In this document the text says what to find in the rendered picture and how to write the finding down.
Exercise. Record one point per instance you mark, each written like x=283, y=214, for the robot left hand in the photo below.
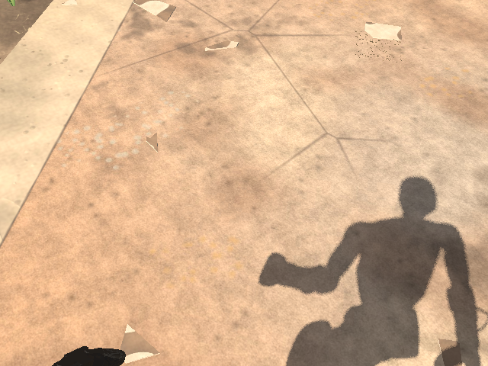
x=93, y=357

